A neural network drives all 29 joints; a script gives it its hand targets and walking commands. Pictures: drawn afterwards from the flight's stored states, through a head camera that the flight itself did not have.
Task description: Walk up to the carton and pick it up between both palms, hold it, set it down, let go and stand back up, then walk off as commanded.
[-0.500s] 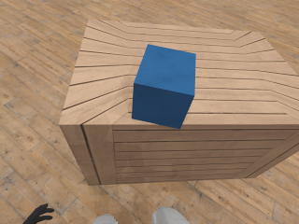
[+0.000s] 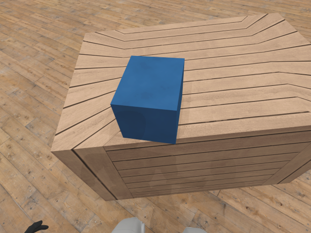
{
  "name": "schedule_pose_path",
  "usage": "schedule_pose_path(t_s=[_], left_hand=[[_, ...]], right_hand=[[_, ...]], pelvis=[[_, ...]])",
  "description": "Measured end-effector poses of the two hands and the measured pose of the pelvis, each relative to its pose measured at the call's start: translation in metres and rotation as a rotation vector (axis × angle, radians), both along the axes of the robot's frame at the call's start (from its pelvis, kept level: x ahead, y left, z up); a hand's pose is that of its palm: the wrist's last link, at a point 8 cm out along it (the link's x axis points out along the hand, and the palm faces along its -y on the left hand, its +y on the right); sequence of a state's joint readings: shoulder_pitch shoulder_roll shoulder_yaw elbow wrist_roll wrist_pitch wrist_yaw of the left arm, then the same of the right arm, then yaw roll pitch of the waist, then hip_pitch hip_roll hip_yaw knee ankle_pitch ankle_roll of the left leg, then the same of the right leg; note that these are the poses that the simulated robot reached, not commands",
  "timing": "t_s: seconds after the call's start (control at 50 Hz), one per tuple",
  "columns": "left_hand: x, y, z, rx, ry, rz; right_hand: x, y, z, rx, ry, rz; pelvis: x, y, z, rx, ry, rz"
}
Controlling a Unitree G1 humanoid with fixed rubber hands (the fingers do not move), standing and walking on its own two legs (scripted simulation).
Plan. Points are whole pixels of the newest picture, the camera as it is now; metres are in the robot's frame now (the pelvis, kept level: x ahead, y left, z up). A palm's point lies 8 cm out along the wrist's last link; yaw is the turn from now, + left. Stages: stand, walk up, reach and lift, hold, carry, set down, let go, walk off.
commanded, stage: walk up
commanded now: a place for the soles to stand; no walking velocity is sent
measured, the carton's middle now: (153, 99) +0.52 +0.02 +0.00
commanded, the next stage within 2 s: reach and lift in 1.68 s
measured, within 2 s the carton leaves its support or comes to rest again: neither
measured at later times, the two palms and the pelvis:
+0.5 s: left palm out of the picture +0.12 +0.36 -0.10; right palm out of the picture +0.13 -0.29 -0.08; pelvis +0.02 +0.04 -0.02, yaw +1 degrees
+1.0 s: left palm (33, 221) +0.17 +0.36 -0.09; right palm (274, 226) +0.15 -0.28 -0.08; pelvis +0.03 +0.04 -0.01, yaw +1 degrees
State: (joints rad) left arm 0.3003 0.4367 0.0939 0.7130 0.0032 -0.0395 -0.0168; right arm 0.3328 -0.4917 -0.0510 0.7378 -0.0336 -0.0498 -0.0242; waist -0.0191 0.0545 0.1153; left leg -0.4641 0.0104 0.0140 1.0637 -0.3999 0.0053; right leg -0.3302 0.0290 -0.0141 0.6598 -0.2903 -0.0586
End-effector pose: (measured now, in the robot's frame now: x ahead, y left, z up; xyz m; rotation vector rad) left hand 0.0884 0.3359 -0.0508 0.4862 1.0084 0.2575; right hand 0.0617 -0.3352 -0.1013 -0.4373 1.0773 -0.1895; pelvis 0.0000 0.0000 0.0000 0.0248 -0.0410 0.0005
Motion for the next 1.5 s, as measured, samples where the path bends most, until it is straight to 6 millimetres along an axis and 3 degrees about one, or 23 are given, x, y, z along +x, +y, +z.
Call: schedule_pose_path(t_s=[0.1, 0.22, 0.3, 0.38, 0.5, 0.8, 0.9, 1.5], left_hand=[[0.007, 0.012, -0.004, -0.002, 0.007, 0.003], [0.029, 0.024, -0.035, -0.063, -0.056, -0.001], [0.046, 0.02, -0.049, -0.118, -0.107, -0.009], [0.043, 0.016, -0.057, -0.143, -0.096, -0.01], [0.036, 0.022, -0.054, -0.13, -0.065, 0.002], [0.069, 0.023, -0.048, -0.121, -0.068, -0.01], [0.079, 0.021, -0.044, -0.118, -0.1, -0.019], [0.08, 0.024, -0.042, -0.128, -0.115, -0.025]], right_hand=[[0.012, 0.018, -0.003, 0.012, -0.002, 0.014], [0.021, 0.037, -0.001, -0.027, -0.037, 0.015], [0.028, 0.044, 0.01, -0.055, -0.054, 0.033], [0.046, 0.041, 0.02, -0.077, -0.093, 0.045], [0.065, 0.046, 0.022, -0.063, -0.118, 0.05], [0.088, 0.055, 0.016, -0.036, -0.098, 0.082], [0.09, 0.056, 0.016, -0.033, -0.111, 0.086], [0.09, 0.06, 0.019, -0.036, -0.12, 0.089]], pelvis=[[0.009, 0.011, -0.002, -0.015, 0.007, 0.001], [0.015, 0.03, -0.018, -0.034, -0.026, 0.01], [0.014, 0.034, -0.02, -0.027, -0.038, 0.02], [0.012, 0.033, -0.02, -0.026, -0.035, 0.019], [0.017, 0.036, -0.017, -0.032, -0.023, 0.022], [0.037, 0.037, -0.014, -0.034, 0.011, 0.022], [0.035, 0.036, -0.015, -0.033, 0.008, 0.022], [0.033, 0.04, -0.014, -0.038, 0.006, 0.022]])
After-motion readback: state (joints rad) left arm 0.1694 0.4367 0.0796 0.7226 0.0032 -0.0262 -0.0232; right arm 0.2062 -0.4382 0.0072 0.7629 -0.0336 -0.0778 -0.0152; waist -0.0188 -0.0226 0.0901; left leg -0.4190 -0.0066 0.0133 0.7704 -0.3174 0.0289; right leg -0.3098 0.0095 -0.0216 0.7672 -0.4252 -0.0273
